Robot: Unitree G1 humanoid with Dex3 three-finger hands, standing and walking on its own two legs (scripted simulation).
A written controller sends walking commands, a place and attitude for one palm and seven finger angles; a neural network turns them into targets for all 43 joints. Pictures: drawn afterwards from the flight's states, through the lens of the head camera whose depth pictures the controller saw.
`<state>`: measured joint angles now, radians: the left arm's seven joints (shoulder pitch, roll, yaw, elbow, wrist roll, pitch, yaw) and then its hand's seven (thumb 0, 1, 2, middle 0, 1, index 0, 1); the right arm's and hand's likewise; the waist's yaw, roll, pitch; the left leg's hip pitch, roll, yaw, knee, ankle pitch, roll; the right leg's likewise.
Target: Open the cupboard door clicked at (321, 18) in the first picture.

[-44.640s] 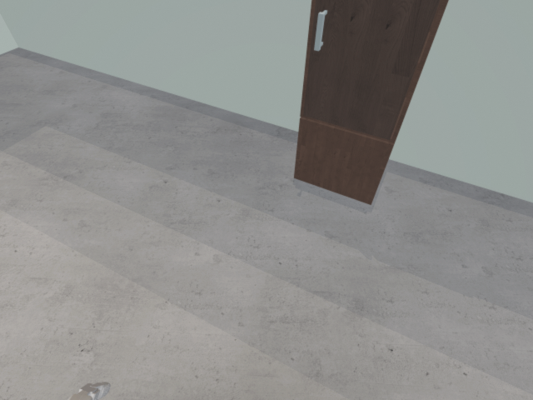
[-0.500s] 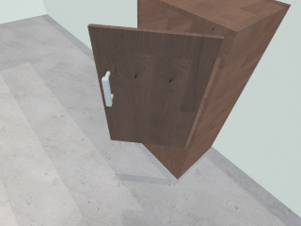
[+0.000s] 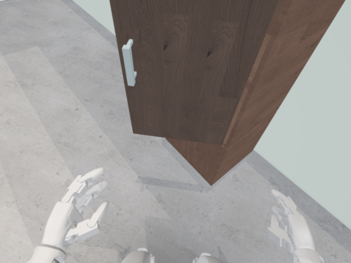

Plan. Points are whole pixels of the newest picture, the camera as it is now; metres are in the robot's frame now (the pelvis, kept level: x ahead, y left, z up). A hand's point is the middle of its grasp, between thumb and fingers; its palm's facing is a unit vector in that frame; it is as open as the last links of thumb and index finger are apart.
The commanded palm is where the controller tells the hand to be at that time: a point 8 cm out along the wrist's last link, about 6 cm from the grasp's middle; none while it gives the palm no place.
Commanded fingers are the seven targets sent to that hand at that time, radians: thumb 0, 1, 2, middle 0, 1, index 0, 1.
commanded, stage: raise the hand with hooked fingers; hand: left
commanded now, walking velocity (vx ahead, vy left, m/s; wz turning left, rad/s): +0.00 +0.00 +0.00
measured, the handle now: (130, 63) +0.62 +0.18 +0.10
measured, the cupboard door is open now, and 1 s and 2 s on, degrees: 43 43 43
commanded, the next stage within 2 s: move the hooked fingers beside the handle in 1.70 s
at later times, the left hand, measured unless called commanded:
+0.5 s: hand (70, 183) +0.26 +0.23 +0.07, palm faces +0.04 -1.00 -0.07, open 11.4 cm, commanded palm +0.23 +0.28 +0.06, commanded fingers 0.00 -0.17 0.44 -0.28 -0.99 -0.28 -0.99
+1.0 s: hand (47, 163) +0.28 +0.28 +0.09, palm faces -0.04 -1.00 -0.04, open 13.8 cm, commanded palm +0.26 +0.33 +0.10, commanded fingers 0.00 -0.50 0.30 -0.30 -1.20 -0.30 -1.20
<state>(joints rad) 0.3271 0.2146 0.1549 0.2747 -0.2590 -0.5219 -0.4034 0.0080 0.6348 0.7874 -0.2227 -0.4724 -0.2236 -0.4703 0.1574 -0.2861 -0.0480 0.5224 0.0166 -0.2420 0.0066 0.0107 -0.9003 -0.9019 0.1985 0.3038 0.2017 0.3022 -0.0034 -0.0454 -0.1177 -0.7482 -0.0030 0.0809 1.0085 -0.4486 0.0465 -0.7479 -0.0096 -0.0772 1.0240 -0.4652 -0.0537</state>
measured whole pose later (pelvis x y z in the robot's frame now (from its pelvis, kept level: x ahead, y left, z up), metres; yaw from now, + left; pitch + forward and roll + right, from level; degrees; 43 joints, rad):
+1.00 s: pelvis +0.02 +0.02 +0.02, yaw +1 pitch +9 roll -2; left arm 0.04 0.40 0.36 0.32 -0.36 -0.23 -0.53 0.00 -0.46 0.32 -0.30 -1.17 -0.30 -1.17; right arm 0.24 -0.27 0.05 0.53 0.04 -0.23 -0.07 0.01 -0.90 -0.90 0.20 0.30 0.20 0.30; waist 0.01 0.03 -0.08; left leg -0.63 0.00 0.04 0.89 -0.42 0.06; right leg -0.58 0.01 -0.11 0.83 -0.40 -0.03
